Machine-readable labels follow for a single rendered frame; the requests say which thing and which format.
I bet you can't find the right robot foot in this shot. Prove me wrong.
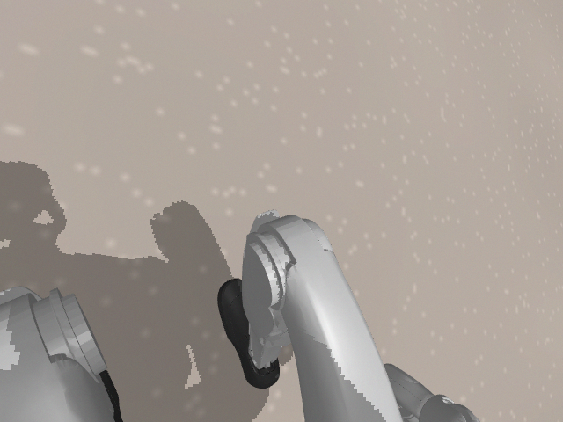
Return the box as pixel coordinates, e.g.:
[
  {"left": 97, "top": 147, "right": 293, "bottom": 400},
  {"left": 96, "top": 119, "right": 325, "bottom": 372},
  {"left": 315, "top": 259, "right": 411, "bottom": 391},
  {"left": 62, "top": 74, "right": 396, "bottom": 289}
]
[{"left": 217, "top": 279, "right": 280, "bottom": 389}]

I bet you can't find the right robot hand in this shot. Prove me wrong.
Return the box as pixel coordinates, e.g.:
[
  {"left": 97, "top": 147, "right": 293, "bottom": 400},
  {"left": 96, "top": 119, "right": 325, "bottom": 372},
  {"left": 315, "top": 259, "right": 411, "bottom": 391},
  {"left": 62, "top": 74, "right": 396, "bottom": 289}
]
[{"left": 384, "top": 364, "right": 434, "bottom": 422}]

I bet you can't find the left robot foot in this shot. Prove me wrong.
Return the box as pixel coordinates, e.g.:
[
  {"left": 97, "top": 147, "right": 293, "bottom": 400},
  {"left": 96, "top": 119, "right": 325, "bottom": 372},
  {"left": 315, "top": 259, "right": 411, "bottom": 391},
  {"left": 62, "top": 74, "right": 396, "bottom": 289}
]
[{"left": 99, "top": 370, "right": 123, "bottom": 422}]

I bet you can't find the right robot arm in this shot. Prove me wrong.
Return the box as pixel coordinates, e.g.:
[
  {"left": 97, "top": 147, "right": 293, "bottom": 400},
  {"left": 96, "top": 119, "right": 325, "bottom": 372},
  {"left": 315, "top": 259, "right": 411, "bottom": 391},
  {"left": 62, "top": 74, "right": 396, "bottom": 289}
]
[{"left": 419, "top": 395, "right": 480, "bottom": 422}]

